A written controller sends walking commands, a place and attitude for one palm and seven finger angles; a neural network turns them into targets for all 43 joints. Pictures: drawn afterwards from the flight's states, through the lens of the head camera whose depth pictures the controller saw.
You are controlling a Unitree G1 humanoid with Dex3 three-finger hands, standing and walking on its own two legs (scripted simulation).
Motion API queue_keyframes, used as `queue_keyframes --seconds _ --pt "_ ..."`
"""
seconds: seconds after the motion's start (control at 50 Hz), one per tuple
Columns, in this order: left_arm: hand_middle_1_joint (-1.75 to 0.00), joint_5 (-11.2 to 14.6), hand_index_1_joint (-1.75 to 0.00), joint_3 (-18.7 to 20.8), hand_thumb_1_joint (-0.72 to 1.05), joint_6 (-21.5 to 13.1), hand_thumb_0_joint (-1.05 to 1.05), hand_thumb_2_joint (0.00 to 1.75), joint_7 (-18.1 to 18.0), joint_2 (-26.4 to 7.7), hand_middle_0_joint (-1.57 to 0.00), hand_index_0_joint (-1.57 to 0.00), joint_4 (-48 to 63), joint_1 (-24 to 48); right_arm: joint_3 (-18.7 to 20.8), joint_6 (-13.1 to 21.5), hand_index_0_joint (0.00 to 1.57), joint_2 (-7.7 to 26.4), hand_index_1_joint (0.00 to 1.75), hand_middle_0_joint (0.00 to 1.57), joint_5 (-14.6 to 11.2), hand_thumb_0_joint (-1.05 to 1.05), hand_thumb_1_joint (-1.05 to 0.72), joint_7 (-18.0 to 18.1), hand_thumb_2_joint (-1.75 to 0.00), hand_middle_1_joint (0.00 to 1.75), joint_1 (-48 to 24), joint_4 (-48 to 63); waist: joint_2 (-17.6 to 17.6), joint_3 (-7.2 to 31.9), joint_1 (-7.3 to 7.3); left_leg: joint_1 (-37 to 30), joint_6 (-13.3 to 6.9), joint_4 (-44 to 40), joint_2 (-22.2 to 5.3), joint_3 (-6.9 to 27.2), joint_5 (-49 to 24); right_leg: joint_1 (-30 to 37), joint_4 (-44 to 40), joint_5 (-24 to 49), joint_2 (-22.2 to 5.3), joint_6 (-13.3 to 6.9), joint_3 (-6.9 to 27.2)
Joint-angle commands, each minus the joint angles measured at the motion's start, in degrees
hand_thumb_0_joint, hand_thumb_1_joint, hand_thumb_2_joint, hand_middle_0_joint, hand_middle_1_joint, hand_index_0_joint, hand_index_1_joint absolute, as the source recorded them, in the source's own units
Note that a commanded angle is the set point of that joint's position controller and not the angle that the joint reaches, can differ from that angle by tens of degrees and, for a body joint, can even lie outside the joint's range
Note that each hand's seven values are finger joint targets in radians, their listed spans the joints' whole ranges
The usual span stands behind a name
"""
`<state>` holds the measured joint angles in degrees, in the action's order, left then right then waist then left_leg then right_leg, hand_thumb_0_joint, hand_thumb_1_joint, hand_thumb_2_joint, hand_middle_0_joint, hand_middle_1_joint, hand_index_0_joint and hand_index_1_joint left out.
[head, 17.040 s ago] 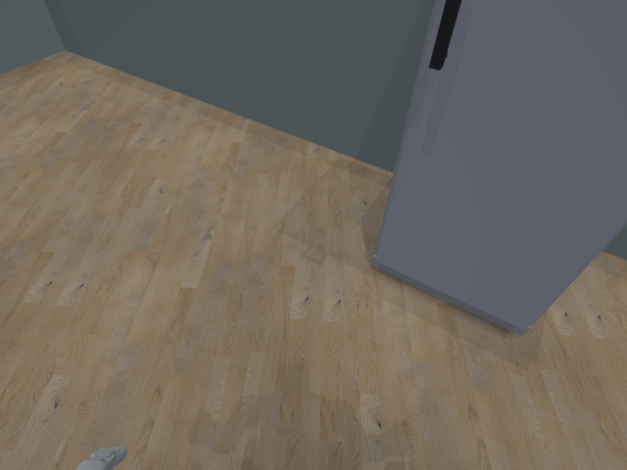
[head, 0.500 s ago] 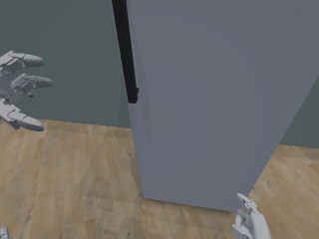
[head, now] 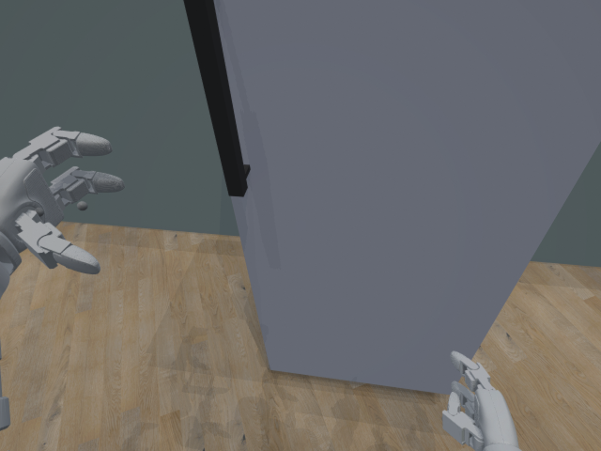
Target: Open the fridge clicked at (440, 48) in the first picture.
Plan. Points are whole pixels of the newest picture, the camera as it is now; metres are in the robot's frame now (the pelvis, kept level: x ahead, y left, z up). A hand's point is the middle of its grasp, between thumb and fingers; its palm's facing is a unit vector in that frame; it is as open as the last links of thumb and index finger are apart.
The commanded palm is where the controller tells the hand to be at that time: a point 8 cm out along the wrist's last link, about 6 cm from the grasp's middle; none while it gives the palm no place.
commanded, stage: move the hooked fingers beside the handle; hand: left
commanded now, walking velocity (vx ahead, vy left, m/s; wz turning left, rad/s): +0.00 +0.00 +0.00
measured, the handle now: (226, 101) +0.49 +0.17 +0.26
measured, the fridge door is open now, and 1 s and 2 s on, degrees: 0 0 0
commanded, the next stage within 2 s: none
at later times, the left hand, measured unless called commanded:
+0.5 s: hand (104, 169) +0.32 +0.26 +0.26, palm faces +0.01 -1.00 -0.10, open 14.0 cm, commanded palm +0.29 +0.30 +0.25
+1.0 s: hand (124, 164) +0.36 +0.26 +0.24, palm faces +0.06 -1.00 -0.07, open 14.0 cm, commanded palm +0.33 +0.30 +0.25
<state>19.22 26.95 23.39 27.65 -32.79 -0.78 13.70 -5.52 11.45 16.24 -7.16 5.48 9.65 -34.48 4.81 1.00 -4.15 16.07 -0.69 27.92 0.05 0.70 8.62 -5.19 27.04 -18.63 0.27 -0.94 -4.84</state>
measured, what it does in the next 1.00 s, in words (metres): stands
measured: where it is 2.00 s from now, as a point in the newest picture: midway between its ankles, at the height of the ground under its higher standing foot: outside the picture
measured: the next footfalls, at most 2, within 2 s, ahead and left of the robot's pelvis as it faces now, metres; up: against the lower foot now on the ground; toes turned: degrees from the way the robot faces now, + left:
none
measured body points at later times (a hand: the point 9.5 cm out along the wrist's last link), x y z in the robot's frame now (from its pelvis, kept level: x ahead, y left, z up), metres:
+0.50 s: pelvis +0.01 +0.00 +0.00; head -0.02 -0.02 +0.45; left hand +0.31 +0.31 +0.27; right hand +0.22 -0.22 -0.06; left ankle +0.07 +0.11 -0.74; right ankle -0.04 -0.10 -0.74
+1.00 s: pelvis +0.01 +0.00 +0.00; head -0.02 -0.02 +0.45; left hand +0.35 +0.31 +0.25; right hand +0.19 -0.24 -0.07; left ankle +0.07 +0.11 -0.74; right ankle -0.04 -0.10 -0.74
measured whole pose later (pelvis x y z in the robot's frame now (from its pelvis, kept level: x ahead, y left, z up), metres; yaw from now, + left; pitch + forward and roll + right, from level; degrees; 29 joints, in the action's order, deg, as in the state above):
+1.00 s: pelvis +0.01 +0.00 +0.00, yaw -1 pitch -2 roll -1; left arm 15.1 23.4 21.1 21.9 -32.0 -19.2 28.2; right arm -4.2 6.9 16.2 -6.9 5.9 11.7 -35.1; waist 3.2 2.1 -1.7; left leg 16.1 -0.4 27.0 -0.4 0.0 8.8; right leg -5.5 25.9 -18.4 0.7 -1.3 -4.0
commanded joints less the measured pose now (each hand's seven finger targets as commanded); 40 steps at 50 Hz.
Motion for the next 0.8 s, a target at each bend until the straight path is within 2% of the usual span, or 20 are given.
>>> queue_keyframes --seconds 0.0,0.06,0.1,0.14,0.18,0.24,0.28,0.34,0.36,0.42,0.44,0.5,0.52,0.54,0.58,0.64,0.68,0.7,0.74,0.78 --pt "-1.20 3.64 -1.20 12.47 -0.50 -8.15 0.00 0.30 -0.21 -20.94 -0.30 -0.30 15.35 18.05 2.35 3.70 0.20 5.29 0.30 0.20 0.76 0.00 -0.90 -0.10 -0.90 0.30 -10.01 10.80 -1.14 15.72 -0.49 -17.78 -2.05 -0.94 1.37 2.28 -7.06 -7.25 -5.36 17.43 0.42 0.67 2.50" --pt "-1.20 3.67 -1.20 12.22 -0.50 -7.01 0.00 0.30 -1.23 -19.26 -0.30 -0.30 11.40 16.04 2.48 3.35 0.20 5.27 0.30 0.20 0.76 0.00 -0.90 -0.50 -0.90 0.30 -9.44 9.82 1.43 12.74 -0.63 -16.71 -1.77 -1.22 1.19 1.89 -7.60 -8.29 -5.48 18.39 0.36 0.51 2.14" --pt "-1.20 2.74 -1.20 8.28 -0.50 -4.33 0.00 0.30 -1.52 -15.97 -0.30 -0.30 7.85 17.94 2.49 2.69 0.20 5.53 0.30 0.20 0.38 0.00 -0.90 -0.65 -0.90 0.30 -9.20 9.31 2.64 8.43 0.27 -15.64 -1.38 -2.19 0.91 2.17 -5.44 -11.21 -5.80 15.38 0.55 0.52 1.44" --pt "-1.20 1.69 -1.20 4.25 -0.50 -1.87 0.00 0.30 -1.37 -13.77 -0.30 -0.30 4.36 18.54 2.72 2.03 0.20 5.98 0.30 0.20 0.04 0.00 -0.90 -0.62 -0.90 0.30 -8.79 9.09 -0.16 5.80 0.92 -14.59 -1.49 -2.30 0.62 2.39 -4.16 -12.39 -6.71 13.73 0.37 0.82 2.03" --pt "-1.20 0.71 -1.20 0.78 -0.50 -0.41 0.00 0.30 -1.10 -11.93 -0.30 -0.30 5.71 21.84 2.66 1.70 0.20 6.02 0.30 0.20 -0.18 0.00 -0.90 -0.37 -0.90 0.30 -9.24 9.93 1.02 6.81 1.55 -15.38 -1.73 -2.30 0.92 2.69 -3.46 -13.34 -6.45 12.76 0.27 0.85 2.10" --pt "-1.20 0.34 -1.20 0.60 -0.50 -2.32 0.00 0.30 -1.30 -13.34 -0.30 -0.30 10.21 24.77 2.75 1.60 0.20 5.82 0.30 0.20 0.07 0.00 -0.90 -0.05 -0.90 0.30 -9.66 10.37 -0.17 10.16 1.84 -17.58 -1.96 -1.54 0.76 2.79 -4.78 -12.16 -6.50 13.49 0.17 0.48 2.57" --pt "-1.20 0.66 -1.20 2.15 -0.50 -4.98 0.00 0.30 -1.87 -14.44 -0.30 -0.30 14.61 28.17 2.58 1.96 0.20 5.26 0.30 0.20 0.42 0.00 -0.90 0.27 -0.90 0.30 -10.11 11.05 0.65 14.95 1.71 -19.97 -1.99 -1.44 1.10 3.02 -6.38 -10.40 -5.72 14.86 0.33 0.10 2.32" --pt "-1.20 1.53 -1.20 9.09 -0.50 -8.38 0.00 0.30 -3.04 -20.24 -0.30 -0.30 14.03 25.39 2.67 1.87 0.20 5.46 0.30 0.20 1.02 0.00 -0.90 0.20 -0.90 0.30 -9.34 10.05 -0.14 17.66 0.12 -19.95 -1.91 -1.33 1.07 2.53 -9.23 -6.84 -5.67 18.18 0.51 -0.18 2.26" --pt "-1.20 1.62 -1.20 8.36 -0.50 -8.54 0.00 0.30 -3.34 -18.31 -0.30 -0.30 13.20 26.29 2.46 1.80 0.20 5.20 0.30 0.20 1.11 0.00 -0.90 0.27 -0.90 0.30 -9.50 10.03 -0.06 17.57 0.21 -19.39 -1.87 -1.68 1.20 2.44 -9.76 -6.23 -5.08 19.31 0.44 -0.26 1.95" --pt "-1.20 0.86 -1.20 8.65 -0.50 -5.86 0.00 0.30 -4.26 -17.73 -0.30 -0.30 3.80 24.46 2.71 0.96 0.20 5.50 0.30 0.20 0.86 0.00 -0.90 -0.08 -0.90 0.30 -8.89 8.88 0.92 12.93 -0.09 -16.43 -1.57 -2.37 1.08 1.93 -7.29 -8.17 -5.57 17.27 0.46 0.07 1.65" --pt "-1.20 0.43 -1.20 7.79 -0.50 -4.68 0.00 0.30 -4.43 -17.32 -0.30 -0.30 1.09 23.59 3.05 0.58 0.20 5.74 0.30 0.20 0.78 0.00 -0.90 -0.24 -0.90 0.30 -8.60 8.49 -0.43 12.33 -0.12 -15.81 -1.67 -2.12 0.98 1.55 -7.77 -7.87 -5.89 17.98 0.22 0.22 1.93" --pt "-1.20 -1.06 -1.20 2.31 -0.50 -1.07 0.00 0.30 -3.99 -13.87 -0.30 -0.30 -3.15 26.80 3.01 -0.49 0.20 6.09 0.30 0.20 0.25 0.00 -0.90 -0.23 -0.90 0.30 -8.69 8.84 0.64 8.02 1.49 -14.27 -1.51 -2.71 0.72 1.69 -4.56 -11.52 -6.54 14.46 0.13 0.49 2.06" --pt "-1.20 -1.41 -1.20 0.71 -0.50 -0.79 0.00 0.30 -3.71 -12.83 -0.30 -0.30 -2.81 27.48 3.07 -0.71 0.20 6.24 0.30 0.20 0.15 0.00 -0.90 -0.15 -0.90 0.30 -8.63 9.21 0.71 8.63 1.85 -14.71 -1.53 -2.69 0.62 1.88 -4.14 -11.84 -6.50 13.52 0.18 0.44 2.10" --pt "-1.20 -1.19 -1.20 -0.85 -0.50 -1.42 0.00 0.30 -3.57 -11.49 -0.30 -0.30 -0.96 27.75 3.21 -0.68 0.20 6.22 0.30 0.20 0.09 0.00 -0.90 -0.16 -0.90 0.30 -8.66 9.73 -2.17 9.54 2.04 -15.11 -1.75 -2.20 0.48 1.92 -5.32 -11.02 -6.49 14.81 0.10 0.41 2.13" --pt "-1.20 -1.24 -1.20 -2.05 -0.50 -3.12 0.00 0.30 -3.22 -11.26 -0.30 -0.30 3.38 31.41 3.20 -0.58 0.20 6.07 0.30 0.20 0.12 0.00 -0.90 0.06 -0.90 0.30 -9.02 10.48 -0.12 12.23 2.56 -17.31 -1.92 -1.91 0.70 2.14 -5.74 -11.29 -6.02 14.97 0.22 0.22 2.29" --pt "-1.20 -0.30 -1.20 1.95 -0.50 -7.54 0.00 0.30 -3.66 -15.44 -0.30 -0.30 7.51 32.92 3.19 -0.14 0.20 5.92 0.30 0.20 0.60 0.00 -0.90 0.39 -0.90 0.30 -8.90 10.21 -1.55 15.44 2.08 -19.11 -2.10 -1.44 0.66 2.05 -8.03 -9.02 -6.02 17.26 0.32 -0.07 2.62" --pt "-1.20 -0.11 -1.20 4.50 -0.50 -9.23 0.00 0.30 -4.31 -16.83 -0.30 -0.30 7.54 34.73 3.10 0.13 0.20 5.71 0.30 0.20 0.97 0.00 -0.90 0.52 -0.90 0.30 -8.72 9.91 0.16 17.52 1.66 -19.90 -1.98 -1.73 0.89 1.98 -8.67 -7.85 -5.61 18.10 0.37 -0.24 2.73" --pt "-1.20 -0.07 -1.20 4.65 -0.50 -9.35 0.00 0.30 -4.72 -16.18 -0.30 -0.30 5.67 34.36 3.04 0.22 0.20 5.56 0.30 0.20 1.08 0.00 -0.90 0.50 -0.90 0.30 -8.38 9.62 -0.07 16.75 1.44 -19.43 -1.87 -1.98 0.88 2.20 -8.19 -8.13 -5.53 17.48 0.48 -0.28 2.42" --pt "-1.20 -0.59 -1.20 7.07 -0.50 -8.71 0.00 0.30 -5.77 -18.74 -0.30 -0.30 0.45 32.46 3.44 -0.16 0.20 6.20 0.30 0.20 1.12 0.00 -0.90 0.35 -0.90 0.30 -7.44 8.37 -0.95 14.89 0.78 -17.27 -1.81 -2.18 0.70 1.67 -7.39 -7.79 -6.17 16.67 0.37 -0.13 2.47" --pt "-1.20 -1.59 -1.20 5.44 -0.50 -6.48 0.00 0.30 -6.44 -17.05 -0.30 -0.30 -4.13 32.43 3.39 -0.65 0.20 6.13 0.30 0.20 0.91 0.00 -0.90 0.39 -0.90 0.30 -7.56 8.25 -0.96 12.11 1.10 -15.32 -1.79 -2.67 0.68 1.37 -5.72 -9.11 -6.32 15.50 0.15 0.16 2.51"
